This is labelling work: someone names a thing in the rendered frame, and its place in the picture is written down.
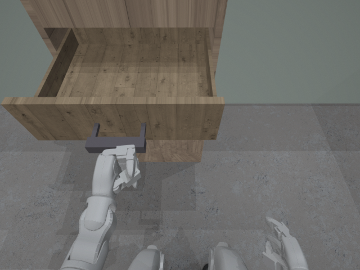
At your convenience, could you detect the robot right hand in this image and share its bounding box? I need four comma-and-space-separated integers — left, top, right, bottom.
263, 217, 309, 270

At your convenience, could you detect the drawer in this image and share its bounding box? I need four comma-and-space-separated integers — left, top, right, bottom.
1, 28, 225, 140

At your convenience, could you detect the handle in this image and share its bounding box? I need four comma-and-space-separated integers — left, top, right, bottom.
85, 123, 146, 153

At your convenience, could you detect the robot right thigh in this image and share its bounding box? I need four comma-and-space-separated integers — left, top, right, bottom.
208, 246, 248, 270

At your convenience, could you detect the robot left hand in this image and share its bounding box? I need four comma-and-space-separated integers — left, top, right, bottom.
92, 145, 141, 199

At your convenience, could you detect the left robot forearm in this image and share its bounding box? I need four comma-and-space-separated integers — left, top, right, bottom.
60, 195, 117, 270

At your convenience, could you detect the left robot shin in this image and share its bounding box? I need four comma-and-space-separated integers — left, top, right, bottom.
147, 245, 158, 250

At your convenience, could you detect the cabinet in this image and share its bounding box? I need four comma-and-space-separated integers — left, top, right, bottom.
20, 0, 228, 162

